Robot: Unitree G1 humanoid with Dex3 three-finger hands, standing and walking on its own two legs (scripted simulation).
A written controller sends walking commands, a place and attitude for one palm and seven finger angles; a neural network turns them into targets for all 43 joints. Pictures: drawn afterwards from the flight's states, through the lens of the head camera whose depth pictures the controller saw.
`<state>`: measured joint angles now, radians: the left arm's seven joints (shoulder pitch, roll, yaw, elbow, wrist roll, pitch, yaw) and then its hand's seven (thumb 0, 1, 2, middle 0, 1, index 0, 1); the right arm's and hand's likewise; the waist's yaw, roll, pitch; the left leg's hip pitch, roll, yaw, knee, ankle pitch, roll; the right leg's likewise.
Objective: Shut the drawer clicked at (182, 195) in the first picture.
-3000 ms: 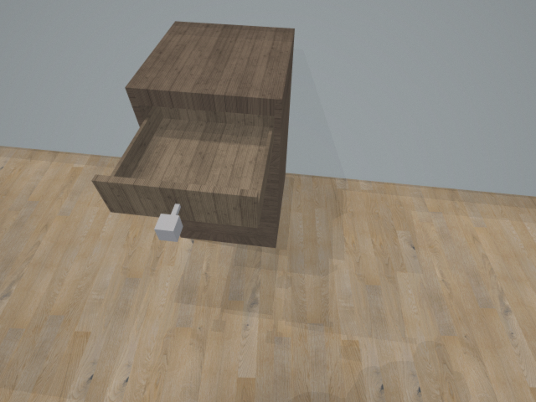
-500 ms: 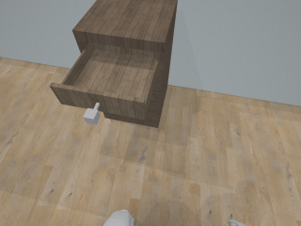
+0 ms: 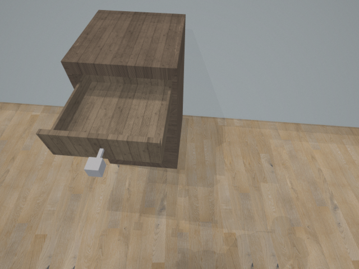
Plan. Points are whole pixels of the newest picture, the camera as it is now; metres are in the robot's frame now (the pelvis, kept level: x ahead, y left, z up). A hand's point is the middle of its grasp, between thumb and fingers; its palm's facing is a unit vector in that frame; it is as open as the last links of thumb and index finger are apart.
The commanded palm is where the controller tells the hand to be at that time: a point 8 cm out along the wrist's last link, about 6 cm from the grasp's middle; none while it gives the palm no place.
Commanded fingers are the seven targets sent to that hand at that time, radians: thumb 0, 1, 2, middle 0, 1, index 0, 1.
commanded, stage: take the last steps up to it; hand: left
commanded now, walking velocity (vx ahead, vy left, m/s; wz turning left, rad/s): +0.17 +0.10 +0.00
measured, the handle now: (97, 160) +0.43 +0.28 -0.13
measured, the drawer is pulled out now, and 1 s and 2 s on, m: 0.30 0.30 0.30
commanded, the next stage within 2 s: come to a stop and stand still in 0.08 s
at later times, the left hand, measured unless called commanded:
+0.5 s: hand (105, 268) +0.15 +0.20 -0.17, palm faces +0.01 -0.97 -0.23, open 7.3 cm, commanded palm none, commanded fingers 0.00 0.90 0.90 -0.20 -0.30 -0.20 -0.30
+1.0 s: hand out of the picture +0.14 +0.22 -0.16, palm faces -0.01 -0.97 -0.24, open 7.4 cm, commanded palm none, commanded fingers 0.00 0.90 0.90 -0.20 -0.30 -0.20 -0.30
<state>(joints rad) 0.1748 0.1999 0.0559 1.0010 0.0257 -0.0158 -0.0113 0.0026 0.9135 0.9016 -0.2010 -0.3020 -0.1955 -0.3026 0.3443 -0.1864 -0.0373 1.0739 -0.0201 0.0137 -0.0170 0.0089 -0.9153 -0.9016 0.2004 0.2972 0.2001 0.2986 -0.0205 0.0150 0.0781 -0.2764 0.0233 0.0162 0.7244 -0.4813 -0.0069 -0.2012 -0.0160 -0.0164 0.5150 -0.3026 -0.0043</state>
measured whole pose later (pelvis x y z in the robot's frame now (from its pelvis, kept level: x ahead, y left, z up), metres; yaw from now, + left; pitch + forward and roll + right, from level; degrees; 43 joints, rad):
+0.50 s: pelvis +0.09 +0.01 +0.00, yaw -1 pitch +1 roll +1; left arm 0.18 0.17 0.05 1.05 0.02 0.02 0.02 0.00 0.92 0.90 -0.20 -0.30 -0.20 -0.30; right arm 0.24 -0.13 -0.04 1.09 -0.01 0.02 -0.05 0.03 -0.94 -0.90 0.20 0.30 0.20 0.30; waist -0.01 0.00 0.08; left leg -0.20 0.03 0.08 0.50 -0.31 -0.02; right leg -0.25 -0.02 -0.03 0.55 -0.31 -0.01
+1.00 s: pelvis +0.08 +0.03 +0.00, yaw -1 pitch -1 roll +0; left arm 0.24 0.19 -0.01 0.97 0.02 0.02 0.03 0.00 0.91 0.90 -0.20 -0.30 -0.20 -0.30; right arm 0.25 -0.18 0.00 0.93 -0.02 0.00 -0.01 0.01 -0.91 -0.90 0.20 0.30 0.20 0.30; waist 0.00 0.02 0.00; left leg -0.23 0.01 0.07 0.55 -0.30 0.02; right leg -0.25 -0.03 -0.02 0.55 -0.29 0.01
